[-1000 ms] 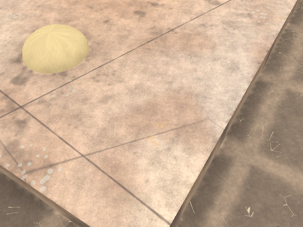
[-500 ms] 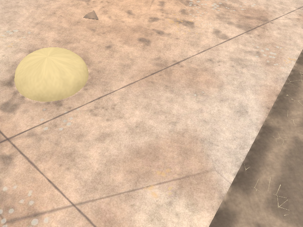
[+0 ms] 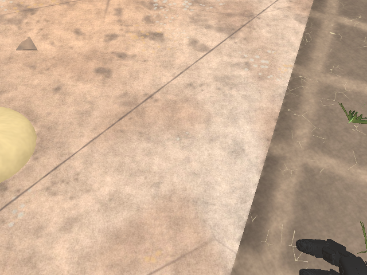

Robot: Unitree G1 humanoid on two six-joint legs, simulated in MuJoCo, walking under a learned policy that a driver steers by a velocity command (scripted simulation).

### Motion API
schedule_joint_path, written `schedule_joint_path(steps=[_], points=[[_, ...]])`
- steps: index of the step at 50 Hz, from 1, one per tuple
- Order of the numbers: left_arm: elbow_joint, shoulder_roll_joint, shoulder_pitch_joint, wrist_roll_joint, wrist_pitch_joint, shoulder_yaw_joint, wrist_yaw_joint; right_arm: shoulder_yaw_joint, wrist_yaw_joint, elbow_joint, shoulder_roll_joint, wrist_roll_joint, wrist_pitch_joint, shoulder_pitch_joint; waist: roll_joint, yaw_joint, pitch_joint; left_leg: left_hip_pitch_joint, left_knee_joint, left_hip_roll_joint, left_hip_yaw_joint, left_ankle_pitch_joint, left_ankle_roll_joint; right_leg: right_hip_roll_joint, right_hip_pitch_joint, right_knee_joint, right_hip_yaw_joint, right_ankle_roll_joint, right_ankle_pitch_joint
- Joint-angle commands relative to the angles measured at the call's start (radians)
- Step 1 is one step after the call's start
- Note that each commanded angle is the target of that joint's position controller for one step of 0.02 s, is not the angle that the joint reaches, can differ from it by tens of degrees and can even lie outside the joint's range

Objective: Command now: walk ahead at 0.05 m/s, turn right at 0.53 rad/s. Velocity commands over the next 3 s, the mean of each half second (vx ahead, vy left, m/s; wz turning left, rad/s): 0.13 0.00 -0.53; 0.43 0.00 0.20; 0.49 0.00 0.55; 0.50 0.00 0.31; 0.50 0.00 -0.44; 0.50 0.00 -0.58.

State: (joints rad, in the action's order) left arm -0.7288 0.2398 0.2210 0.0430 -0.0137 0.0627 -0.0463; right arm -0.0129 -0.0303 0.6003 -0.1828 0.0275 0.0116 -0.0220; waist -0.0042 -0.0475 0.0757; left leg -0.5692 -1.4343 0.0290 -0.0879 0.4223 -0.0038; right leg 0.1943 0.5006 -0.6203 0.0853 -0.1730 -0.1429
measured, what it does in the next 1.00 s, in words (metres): walks ahead: left foot, then right foot 0.16 m lower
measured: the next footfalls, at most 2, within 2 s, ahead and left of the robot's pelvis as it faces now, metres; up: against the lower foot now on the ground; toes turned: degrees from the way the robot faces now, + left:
left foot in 0.14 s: +0.13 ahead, +0.08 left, +0.00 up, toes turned -3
right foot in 0.58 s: +0.01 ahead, -0.22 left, -0.16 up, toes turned -18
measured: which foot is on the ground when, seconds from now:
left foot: up 0.00-0.12, down 0.14-0.56, up 0.58-1.00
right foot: down 0.00-0.10, up 0.12-0.56, down 0.58-1.00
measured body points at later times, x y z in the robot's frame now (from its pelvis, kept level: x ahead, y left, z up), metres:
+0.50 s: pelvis +0.03 -0.06 -0.04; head +0.04 -0.07 +0.41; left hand +0.28 +0.15 -0.12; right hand +0.08 -0.35 -0.14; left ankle +0.09 +0.08 -0.70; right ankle -0.04 -0.20 -0.74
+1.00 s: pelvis +0.19 -0.17 -0.16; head +0.22 -0.19 +0.29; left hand +0.14 +0.06 -0.29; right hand +0.40 -0.37 -0.24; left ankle +0.32 -0.07 -0.64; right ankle -0.03 -0.21 -0.86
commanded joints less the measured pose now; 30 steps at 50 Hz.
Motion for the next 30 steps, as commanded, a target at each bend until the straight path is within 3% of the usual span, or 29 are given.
schedule_joint_path(steps=[1, 2, 3, 4, 5, 6, 7, 8, 9, 10, 11, 12, 13, 14, 15, 18, 21, 24, 25, 26, 27, 28, 29, 30], points=[[0.118, 0.113, -0.074, 0.014, 0.005, 0.037, -0.005, -0.022, -0.009, -0.017, -0.106, -0.032, -0.047, -0.208, 0.090, 0.064, -0.064, 0.104, 0.594, -0.132, 0.262, 0.233, -0.045, -0.106, -0.180, 0.436, -0.208, 0.238, 0.339], [0.122, 0.144, -0.052, 0.015, 0.019, 0.052, 0.002, -0.032, -0.013, 0.000, -0.128, -0.026, -0.060, -0.242, 0.149, 0.053, -0.098, 0.197, 0.609, -0.145, 0.258, 0.176, -0.023, -0.146, -0.207, 0.440, -0.256, 0.268, 0.446], [0.119, 0.164, -0.038, 0.005, 0.032, 0.063, 0.004, -0.032, -0.014, 0.004, -0.126, -0.023, -0.066, -0.271, 0.182, 0.055, -0.147, 0.285, 0.629, -0.130, 0.212, 0.069, 0.009, -0.172, -0.201, 0.416, -0.290, 0.288, 0.490], [0.140, 0.173, -0.089, -0.012, 0.043, 0.071, 0.008, -0.035, -0.012, 0.011, -0.133, -0.012, -0.066, -0.329, 0.134, 0.101, -0.183, 0.415, 0.730, -0.116, 0.167, -0.035, 0.053, -0.150, -0.130, 0.355, -0.265, 0.339, 0.406], [0.164, 0.168, -0.175, -0.029, 0.053, 0.074, 0.010, -0.040, -0.013, 0.014, -0.128, -0.006, -0.071, -0.372, 0.027, 0.181, -0.183, 0.549, 0.889, -0.101, 0.137, -0.147, 0.120, -0.068, 0.001, 0.162, -0.219, 0.373, 0.180], [0.145, 0.125, -0.133, -0.047, 0.061, 0.068, 0.010, -0.035, -0.015, -0.008, -0.079, 0.003, -0.074, -0.269, -0.223, 0.195, -0.194, 0.581, 1.012, -0.030, 0.073, -0.371, 0.197, 0.027, 0.098, -0.294, -0.165, 0.315, -0.281], [0.129, 0.096, -0.009, -0.022, 0.062, 0.056, 0.010, -0.012, -0.014, -0.082, -0.049, 0.024, -0.068, -0.139, -0.127, 0.089, -0.251, 0.499, 1.004, 0.175, -0.058, -0.355, 0.241, -0.027, 0.109, -0.664, -0.196, 0.243, -0.413], [0.163, 0.121, 0.066, -0.029, 0.077, 0.057, 0.013, -0.020, -0.031, -0.146, -0.118, 0.042, -0.065, 0.039, -0.044, -0.042, -0.206, 0.245, 1.082, 0.281, -0.220, -0.284, 0.286, -0.058, 0.071, -0.767, -0.226, 0.218, -0.363], [0.192, 0.147, 0.107, -0.040, 0.106, 0.058, 0.005, -0.049, -0.039, -0.183, -0.177, 0.069, -0.046, 0.131, -0.158, -0.091, -0.168, 0.033, 1.106, 0.440, -0.452, 0.008, 0.383, -0.124, 0.031, -0.889, -0.240, 0.204, -0.283], [0.200, 0.215, 0.060, -0.019, 0.116, 0.071, 0.004, -0.037, -0.040, -0.177, -0.116, 0.028, -0.013, 0.127, -0.040, -0.070, -0.132, 0.069, 1.108, 0.402, -0.454, 0.121, 0.342, -0.163, 0.102, -0.940, -0.276, 0.209, -0.182], [0.193, 0.218, 0.070, -0.013, 0.118, 0.073, 0.015, -0.029, -0.041, -0.161, -0.104, 0.014, 0.001, 0.077, 0.018, -0.058, -0.120, 0.133, 1.037, 0.307, -0.336, 0.077, 0.299, -0.147, 0.133, -0.892, -0.226, 0.224, -0.126], [0.179, 0.220, 0.062, -0.021, 0.115, 0.072, 0.035, -0.033, -0.046, -0.141, -0.125, 0.008, 0.019, 0.026, 0.028, -0.026, -0.115, 0.195, 0.985, 0.280, -0.255, -0.010, 0.272, -0.145, 0.169, -0.864, -0.213, 0.226, -0.069], [0.194, 0.189, 0.028, -0.024, 0.107, 0.062, 0.056, -0.044, -0.050, -0.104, -0.145, 0.002, 0.032, -0.050, 0.019, 0.005, -0.131, 0.258, 0.926, 0.267, -0.213, -0.032, 0.264, -0.145, 0.193, -0.816, -0.221, 0.222, -0.019], [0.204, 0.162, -0.003, -0.024, 0.102, 0.049, 0.070, -0.052, -0.051, -0.073, -0.157, 0.007, 0.034, -0.118, 0.024, 0.038, -0.161, 0.308, 0.896, 0.249, -0.171, -0.012, 0.243, -0.139, 0.197, -0.769, -0.211, 0.223, 0.017], [0.214, 0.142, -0.028, -0.024, 0.101, 0.044, 0.077, -0.060, -0.047, -0.055, -0.169, 0.014, 0.037, -0.156, -0.013, 0.059, -0.161, 0.330, 0.878, 0.247, -0.157, 0.038, 0.234, -0.136, 0.208, -0.731, -0.206, 0.220, 0.027], [0.228, 0.136, -0.063, -0.023, 0.104, 0.042, 0.079, -0.068, -0.030, -0.034, -0.172, 0.024, 0.041, -0.195, -0.110, 0.086, -0.139, 0.301, 0.837, 0.269, -0.145, 0.195, 0.204, -0.154, 0.197, -0.582, -0.198, 0.218, 0.029], [0.236, 0.121, -0.098, -0.028, 0.100, 0.032, 0.080, -0.071, -0.025, -0.016, -0.169, 0.038, 0.044, -0.217, -0.149, 0.112, -0.109, 0.182, 0.766, 0.299, -0.141, 0.312, 0.173, -0.193, 0.108, -0.371, -0.177, 0.202, 0.031], [0.192, 0.097, -0.030, -0.059, 0.087, 0.013, 0.088, -0.078, -0.022, -0.006, -0.176, 0.048, 0.026, -0.192, -0.185, 0.106, -0.130, 0.053, 0.647, 0.264, -0.044, 0.326, 0.138, -0.218, -0.111, -0.099, -0.119, 0.155, 0.006], [0.168, 0.092, -0.001, -0.073, 0.080, 0.009, 0.088, -0.081, -0.024, 0.002, -0.174, 0.047, 0.012, -0.195, -0.172, 0.102, -0.137, 0.029, 0.593, 0.249, -0.003, 0.303, 0.129, -0.224, -0.199, 0.013, -0.083, 0.141, 0.078], [0.137, 0.082, 0.041, -0.087, 0.072, 0.006, 0.088, -0.082, -0.031, 0.018, -0.170, 0.043, -0.005, -0.214, -0.134, 0.092, -0.139, -0.014, 0.526, 0.225, 0.034, 0.253, 0.118, -0.233, -0.334, 0.152, -0.045, 0.132, 0.195], [0.089, 0.067, 0.143, -0.093, 0.064, 0.008, 0.083, -0.080, -0.042, 0.043, -0.165, 0.037, -0.023, -0.231, -0.078, 0.037, -0.139, -0.068, 0.393, 0.190, 0.081, 0.174, 0.109, -0.237, -0.499, 0.296, 0.004, 0.125, 0.328], [0.031, 0.079, 0.249, -0.070, 0.050, 0.013, 0.081, -0.071, -0.048, 0.070, -0.124, 0.034, -0.040, -0.264, 0.064, -0.015, -0.138, -0.100, 0.131, 0.104, 0.144, 0.143, 0.107, -0.231, -0.599, 0.357, -0.006, 0.124, 0.352], [-0.003, 0.076, 0.320, -0.021, 0.026, -0.006, 0.094, -0.057, -0.037, 0.062, -0.037, 0.021, -0.057, -0.212, 0.218, -0.053, -0.069, -0.306, -0.303, 0.000, 0.135, 0.390, 0.089, -0.300, -0.614, 0.270, -0.139, 0.135, 0.443], [-0.008, 0.169, 0.356, -0.008, 0.005, -0.006, 0.111, -0.051, -0.024, 0.007, 0.021, -0.011, -0.043, -0.232, 0.327, 0.021, -0.030, -0.508, -0.600, -0.061, 0.071, 0.431, 0.056, -0.395, -0.592, -0.032, -0.178, 0.223, 1.105]])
